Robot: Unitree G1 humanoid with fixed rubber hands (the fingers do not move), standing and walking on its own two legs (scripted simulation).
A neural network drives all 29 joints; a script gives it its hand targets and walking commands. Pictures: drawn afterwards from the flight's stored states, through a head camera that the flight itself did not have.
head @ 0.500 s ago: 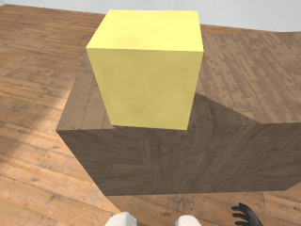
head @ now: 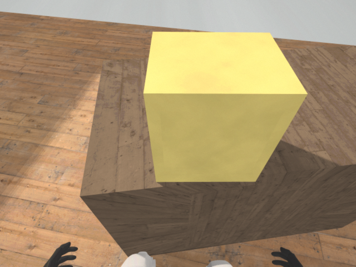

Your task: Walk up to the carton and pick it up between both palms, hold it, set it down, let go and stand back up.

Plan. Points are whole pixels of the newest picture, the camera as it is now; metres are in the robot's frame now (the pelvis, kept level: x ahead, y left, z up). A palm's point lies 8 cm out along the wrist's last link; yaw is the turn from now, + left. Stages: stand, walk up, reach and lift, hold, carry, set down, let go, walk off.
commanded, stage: walk up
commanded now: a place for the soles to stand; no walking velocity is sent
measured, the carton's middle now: (208, 113) +0.42 -0.05 +0.13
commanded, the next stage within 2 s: none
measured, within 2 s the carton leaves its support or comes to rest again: neither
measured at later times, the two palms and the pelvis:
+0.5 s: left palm (63, 241) +0.19 +0.27 -0.05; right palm (307, 264) +0.16 -0.26 -0.04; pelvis +0.03 +0.01 +0.04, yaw -2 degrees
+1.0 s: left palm (75, 246) +0.18 +0.24 -0.06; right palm out of the picture +0.09 -0.31 -0.06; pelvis +0.04 -0.02 +0.03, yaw -6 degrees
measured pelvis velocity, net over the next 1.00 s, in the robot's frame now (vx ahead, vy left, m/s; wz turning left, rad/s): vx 0.04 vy -0.02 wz -0.10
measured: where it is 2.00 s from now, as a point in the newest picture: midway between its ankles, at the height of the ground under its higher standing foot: outside the picture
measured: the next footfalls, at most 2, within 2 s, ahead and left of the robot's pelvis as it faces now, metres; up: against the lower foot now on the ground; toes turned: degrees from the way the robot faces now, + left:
right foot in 0.12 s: +0.06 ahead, -0.13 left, +0.00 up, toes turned -1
left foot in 1.54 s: +0.15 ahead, +0.04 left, +0.00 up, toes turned +3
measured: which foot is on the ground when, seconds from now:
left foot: down 0.00-1.00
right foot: up 0.00-0.10, down 0.12-1.00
